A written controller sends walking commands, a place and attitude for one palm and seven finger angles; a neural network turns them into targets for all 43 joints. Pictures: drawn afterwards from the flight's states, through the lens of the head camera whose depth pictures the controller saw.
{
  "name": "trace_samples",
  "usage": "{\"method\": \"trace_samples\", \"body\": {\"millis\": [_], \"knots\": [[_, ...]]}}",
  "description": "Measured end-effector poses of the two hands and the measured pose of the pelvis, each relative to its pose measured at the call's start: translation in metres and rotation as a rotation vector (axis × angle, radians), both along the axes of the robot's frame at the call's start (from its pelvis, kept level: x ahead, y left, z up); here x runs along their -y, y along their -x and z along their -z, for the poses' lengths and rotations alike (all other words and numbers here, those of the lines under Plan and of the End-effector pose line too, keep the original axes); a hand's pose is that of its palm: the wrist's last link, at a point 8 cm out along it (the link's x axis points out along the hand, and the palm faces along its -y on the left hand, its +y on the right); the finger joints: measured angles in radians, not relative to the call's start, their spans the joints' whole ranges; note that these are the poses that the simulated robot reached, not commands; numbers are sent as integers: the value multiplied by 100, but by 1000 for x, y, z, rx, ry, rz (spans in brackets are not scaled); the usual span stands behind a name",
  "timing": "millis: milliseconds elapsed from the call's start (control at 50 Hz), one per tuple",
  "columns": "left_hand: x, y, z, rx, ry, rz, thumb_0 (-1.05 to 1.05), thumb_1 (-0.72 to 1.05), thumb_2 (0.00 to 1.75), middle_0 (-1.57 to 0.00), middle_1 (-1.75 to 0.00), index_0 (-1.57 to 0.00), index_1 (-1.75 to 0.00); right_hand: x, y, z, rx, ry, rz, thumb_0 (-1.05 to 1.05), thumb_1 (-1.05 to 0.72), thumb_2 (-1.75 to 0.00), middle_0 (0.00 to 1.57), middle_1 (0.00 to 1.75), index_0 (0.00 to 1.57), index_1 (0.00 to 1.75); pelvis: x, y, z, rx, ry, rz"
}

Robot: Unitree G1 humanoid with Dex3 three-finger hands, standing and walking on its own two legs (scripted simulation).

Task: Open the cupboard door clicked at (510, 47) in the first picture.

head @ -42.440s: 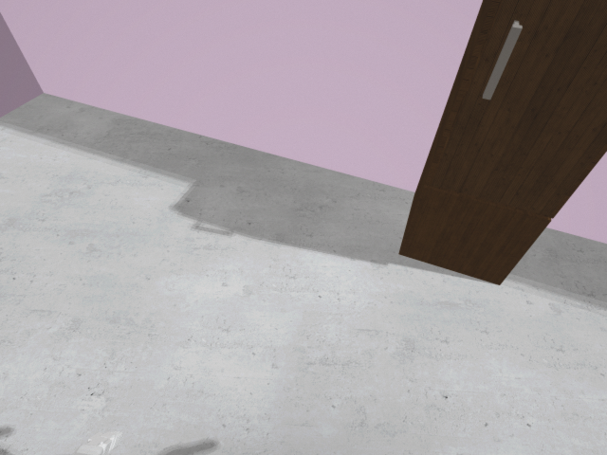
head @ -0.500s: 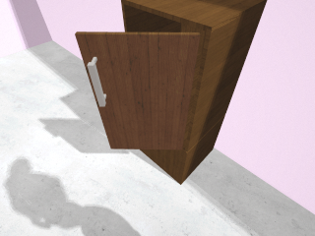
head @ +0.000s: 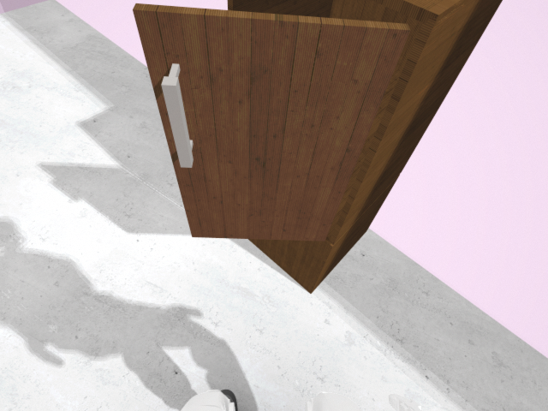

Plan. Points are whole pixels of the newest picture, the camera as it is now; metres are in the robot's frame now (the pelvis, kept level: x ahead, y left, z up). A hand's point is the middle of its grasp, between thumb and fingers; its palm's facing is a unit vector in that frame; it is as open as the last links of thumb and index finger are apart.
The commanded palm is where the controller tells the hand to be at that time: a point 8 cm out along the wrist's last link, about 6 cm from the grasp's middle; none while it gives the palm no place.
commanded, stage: come to a stop and stand still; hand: left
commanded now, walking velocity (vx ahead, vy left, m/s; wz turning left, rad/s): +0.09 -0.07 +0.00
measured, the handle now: (181, 119) +0.52 +0.20 +0.09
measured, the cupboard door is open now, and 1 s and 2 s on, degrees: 43 43 43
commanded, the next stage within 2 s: look again from close up in 0.78 s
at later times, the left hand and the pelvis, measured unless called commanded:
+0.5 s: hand out of the picture -0.04 +0.16 -0.18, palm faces +0.10 -0.98 -0.15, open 7.3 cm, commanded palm none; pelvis -0.03 -0.01 +0.00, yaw +2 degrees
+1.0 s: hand out of the picture -0.04 +0.14 -0.18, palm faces +0.06 -0.98 -0.17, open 7.4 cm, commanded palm none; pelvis -0.02 -0.01 +0.00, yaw +2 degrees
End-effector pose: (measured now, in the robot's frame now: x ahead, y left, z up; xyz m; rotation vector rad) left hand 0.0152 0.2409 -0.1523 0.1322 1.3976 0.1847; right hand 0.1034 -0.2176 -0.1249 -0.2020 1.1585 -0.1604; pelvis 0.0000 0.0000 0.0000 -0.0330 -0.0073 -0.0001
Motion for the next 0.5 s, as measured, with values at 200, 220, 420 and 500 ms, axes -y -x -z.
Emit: {"method": "trace_samples", "body": {"millis": [200, 220, 420, 500], "knots": [[14, -1, -21, 174, -87, 28, 0, 91, 90, -20, -30, -20, -30, 46, 74, 25, -100, -44, 56, 0, -91, -90, 20, 29, 20, 30, 27, 32, 8, 11, -26, -13], [19, 6, -23, 160, -81, 24, 0, 91, 90, -20, -30, -20, -30, 49, 82, 24, -117, -48, 60, 0, -91, -90, 20, 29, 20, 30, 28, 33, 5, 10, -25, -16], [41, 47, -10, 78, 25, -22, 1, 92, 90, -21, -30, -20, -30, 45, 157, 9, -272, -21, 73, 0, -91, -90, 20, 29, 20, 30, 22, 32, -3, -4, -14, -38], [34, 60, 0, 20, 48, -47, 1, 92, 90, -21, -30, -20, -30, 27, 168, 8, -314, -12, 66, 1, -91, -90, 20, 29, 20, 30, 14, 31, 0, -3, -25, -36]]}}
